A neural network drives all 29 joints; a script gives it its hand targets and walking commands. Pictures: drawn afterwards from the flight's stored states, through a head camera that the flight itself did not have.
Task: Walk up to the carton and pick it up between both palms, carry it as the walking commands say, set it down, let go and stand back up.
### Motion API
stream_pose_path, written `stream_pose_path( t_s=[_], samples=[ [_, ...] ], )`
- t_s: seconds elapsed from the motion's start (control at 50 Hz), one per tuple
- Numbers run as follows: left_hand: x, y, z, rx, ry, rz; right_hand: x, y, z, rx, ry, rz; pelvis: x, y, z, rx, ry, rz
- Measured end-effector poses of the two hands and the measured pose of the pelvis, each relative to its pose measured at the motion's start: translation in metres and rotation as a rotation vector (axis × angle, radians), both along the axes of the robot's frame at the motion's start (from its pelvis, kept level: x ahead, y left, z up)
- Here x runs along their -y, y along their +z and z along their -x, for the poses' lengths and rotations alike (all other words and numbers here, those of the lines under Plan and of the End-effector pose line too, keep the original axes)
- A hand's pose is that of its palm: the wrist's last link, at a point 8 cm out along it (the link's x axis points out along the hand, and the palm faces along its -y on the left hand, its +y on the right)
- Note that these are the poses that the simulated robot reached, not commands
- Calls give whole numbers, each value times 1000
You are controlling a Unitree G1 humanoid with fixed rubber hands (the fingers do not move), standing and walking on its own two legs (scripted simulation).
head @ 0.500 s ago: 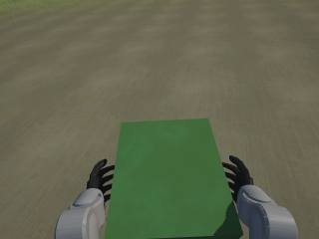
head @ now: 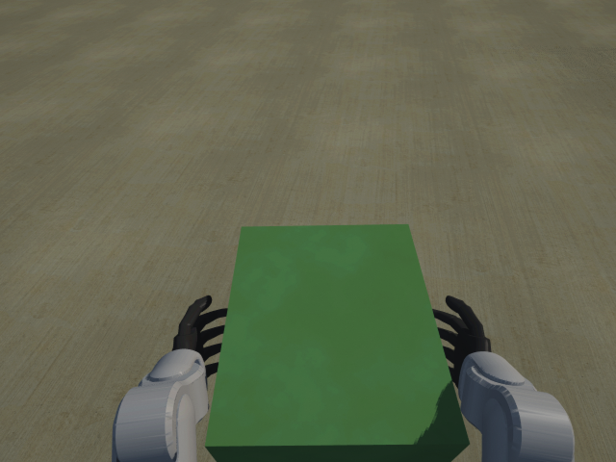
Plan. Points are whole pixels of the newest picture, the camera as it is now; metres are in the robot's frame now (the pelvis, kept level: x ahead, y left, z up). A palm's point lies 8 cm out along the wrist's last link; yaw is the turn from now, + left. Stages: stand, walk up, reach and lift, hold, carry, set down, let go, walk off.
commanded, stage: carry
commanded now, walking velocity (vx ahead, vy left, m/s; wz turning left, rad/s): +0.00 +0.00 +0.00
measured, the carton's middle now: (326, 358) +0.27 -0.01 +0.01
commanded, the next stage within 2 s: none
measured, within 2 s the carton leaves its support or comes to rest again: neither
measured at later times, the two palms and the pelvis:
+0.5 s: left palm (200, 357) +0.23 +0.13 +0.10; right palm (486, 348) +0.24 -0.18 +0.09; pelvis +0.00 -0.03 +0.01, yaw +1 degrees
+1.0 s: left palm (193, 341) +0.25 +0.14 +0.10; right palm (470, 326) +0.26 -0.17 +0.10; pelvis +0.02 -0.02 +0.01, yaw +1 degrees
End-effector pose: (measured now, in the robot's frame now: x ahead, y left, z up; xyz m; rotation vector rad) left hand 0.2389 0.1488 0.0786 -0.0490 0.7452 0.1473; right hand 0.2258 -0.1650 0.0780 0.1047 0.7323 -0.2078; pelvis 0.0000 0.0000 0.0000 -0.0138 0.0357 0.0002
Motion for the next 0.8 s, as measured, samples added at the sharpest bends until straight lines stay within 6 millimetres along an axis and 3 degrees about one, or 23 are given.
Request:
stream_pose_path(
  t_s=[0.14,0.28,0.56,0.8],
  samples=[
    [-7,11,19,46,46,-12,-6,8,3,45,43,-13,3,2,9,5,5,-16],
    [-7,26,24,73,87,-31,-7,17,-4,71,88,-27,11,6,7,6,14,-24],
    [21,25,1,52,42,-43,21,13,-15,51,40,-44,28,8,-1,-19,14,-27],
    [18,24,-6,63,59,-28,18,17,-26,61,55,-30,29,7,-14,-17,16,-26]
  ],
)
